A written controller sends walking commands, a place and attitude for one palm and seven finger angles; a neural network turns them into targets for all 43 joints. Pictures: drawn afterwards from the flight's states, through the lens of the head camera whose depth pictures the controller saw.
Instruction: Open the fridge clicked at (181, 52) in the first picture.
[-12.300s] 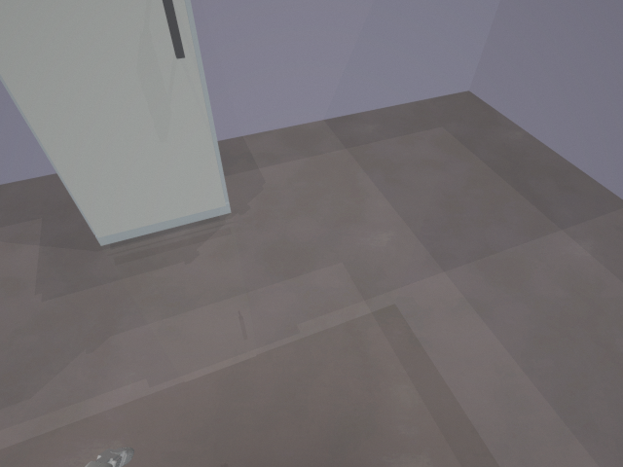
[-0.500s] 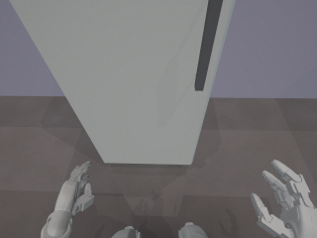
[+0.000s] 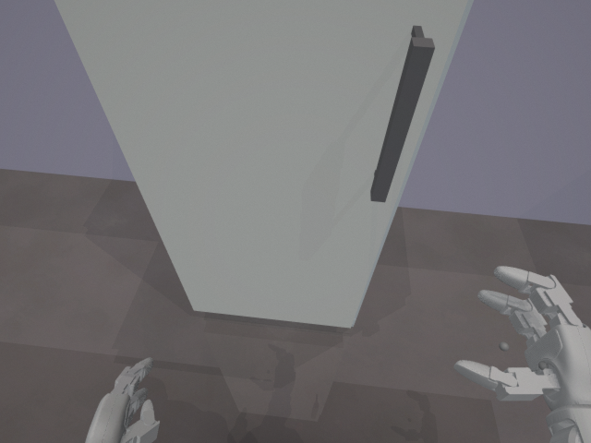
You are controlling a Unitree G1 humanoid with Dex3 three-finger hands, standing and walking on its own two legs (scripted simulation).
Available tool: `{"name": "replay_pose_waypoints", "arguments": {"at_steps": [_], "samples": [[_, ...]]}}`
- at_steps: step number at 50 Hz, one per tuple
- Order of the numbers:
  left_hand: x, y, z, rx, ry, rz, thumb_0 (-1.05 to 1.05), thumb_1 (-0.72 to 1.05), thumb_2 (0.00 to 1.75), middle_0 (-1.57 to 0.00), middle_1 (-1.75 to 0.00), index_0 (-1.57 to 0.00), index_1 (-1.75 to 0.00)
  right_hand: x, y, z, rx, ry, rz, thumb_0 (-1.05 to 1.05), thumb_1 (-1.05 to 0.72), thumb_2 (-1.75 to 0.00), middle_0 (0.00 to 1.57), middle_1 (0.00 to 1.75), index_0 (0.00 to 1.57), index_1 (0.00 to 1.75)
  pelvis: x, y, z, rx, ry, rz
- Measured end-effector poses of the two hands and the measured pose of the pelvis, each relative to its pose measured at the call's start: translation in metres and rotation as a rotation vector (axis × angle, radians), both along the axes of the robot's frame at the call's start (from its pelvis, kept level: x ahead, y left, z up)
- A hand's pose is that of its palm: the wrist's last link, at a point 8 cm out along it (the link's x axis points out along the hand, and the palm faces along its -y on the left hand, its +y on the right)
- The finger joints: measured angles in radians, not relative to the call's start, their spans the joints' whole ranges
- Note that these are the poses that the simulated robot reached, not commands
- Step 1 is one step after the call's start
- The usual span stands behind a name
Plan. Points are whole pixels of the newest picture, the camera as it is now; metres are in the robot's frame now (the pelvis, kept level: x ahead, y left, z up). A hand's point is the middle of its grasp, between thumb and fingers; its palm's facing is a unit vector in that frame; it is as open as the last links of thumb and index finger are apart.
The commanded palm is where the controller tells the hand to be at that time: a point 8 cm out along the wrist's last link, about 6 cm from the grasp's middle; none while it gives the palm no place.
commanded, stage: raise the hand to about handle height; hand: right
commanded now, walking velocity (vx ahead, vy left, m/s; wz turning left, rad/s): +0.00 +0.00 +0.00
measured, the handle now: (394, 125) +0.52 -0.12 +0.16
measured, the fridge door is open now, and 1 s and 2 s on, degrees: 0 0 0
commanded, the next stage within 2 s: move the hooked fingers beside the handle in 1.06 s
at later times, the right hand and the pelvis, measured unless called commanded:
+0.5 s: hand (577, 275) +0.28 -0.27 +0.16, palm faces +0.17 +0.98 -0.05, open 14.0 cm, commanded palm +0.25 -0.31 +0.17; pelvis +0.01 +0.01 +0.03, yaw +0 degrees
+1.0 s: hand (572, 268) +0.28 -0.27 +0.17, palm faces +0.16 +0.99 -0.03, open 14.0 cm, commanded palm +0.25 -0.31 +0.17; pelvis +0.00 +0.01 +0.03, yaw +1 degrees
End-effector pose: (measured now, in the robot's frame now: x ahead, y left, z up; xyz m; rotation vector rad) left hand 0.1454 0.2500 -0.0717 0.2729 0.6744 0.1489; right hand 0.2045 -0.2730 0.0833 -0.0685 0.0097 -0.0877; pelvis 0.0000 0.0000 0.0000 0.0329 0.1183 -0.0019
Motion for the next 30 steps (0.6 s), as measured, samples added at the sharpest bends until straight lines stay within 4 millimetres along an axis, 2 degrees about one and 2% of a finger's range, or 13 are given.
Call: {"name": "replay_pose_waypoints", "arguments": {"at_steps": [3,8,11,14,19,26,30], "samples": [[0.013,-0.002,0.013,0.003,-0.055,0.006,0.02,0.91,0.89,-0.2,-0.3,-0.2,-0.3,0.01,-0.004,0.003,0.011,0.033,0.02,0.0,0.18,-0.44,0.27,1.0,0.27,0.99,0.003,0.0,0.005,-0.002,-0.014,0.004],[0.034,-0.013,0.03,-0.02,-0.134,-0.024,0.02,0.91,0.89,-0.2,-0.3,-0.2,-0.3,0.02,-0.023,0.035,0.008,-0.069,-0.05,0.0,0.3,-0.39,0.29,1.08,0.28,1.07,0.009,0.002,0.012,-0.004,-0.041,0.005],[0.044,-0.02,0.034,-0.041,-0.154,-0.055,0.02,0.91,0.89,-0.2,-0.3,-0.2,-0.3,0.024,-0.032,0.05,0.005,-0.104,-0.07,-0.01,0.36,-0.36,0.29,1.12,0.29,1.11,0.011,0.002,0.015,-0.004,-0.053,0.002],[0.049,-0.027,0.035,-0.058,-0.156,-0.072,0.02,0.9,0.89,-0.2,-0.3,-0.2,-0.3,0.029,-0.035,0.053,0.014,-0.059,-0.051,-0.01,0.42,-0.33,0.29,1.15,0.29,1.15,0.012,0.001,0.017,-0.005,-0.063,-0.001],[0.048,-0.03,0.034,-0.066,-0.136,-0.074,0.02,0.9,0.89,-0.2,-0.3,-0.2,-0.3,0.034,-0.039,0.051,0.032,0.017,-0.035,-0.01,0.47,-0.31,0.3,1.18,0.29,1.18,0.011,0.002,0.021,-0.008,-0.08,-0.001],[0.038,-0.027,0.034,-0.056,-0.102,-0.068,0.02,0.9,0.89,-0.2,-0.3,-0.2,-0.3,0.044,-0.053,0.083,0.013,-0.092,-0.077,-0.01,0.49,-0.3,0.3,1.2,0.3,1.19,0.01,0.005,0.026,-0.01,-0.105,-0.001],[0.032,-0.021,0.032,-0.055,-0.089,-0.046,0.02,0.9,0.89,-0.2,-0.3,-0.21,-0.3,0.054,-0.057,0.091,0.021,-0.065,-0.061,-0.01,0.5,-0.3,0.3,1.2,0.3,1.2,0.008,0.006,0.028,-0.012,-0.112,-0.001]]}}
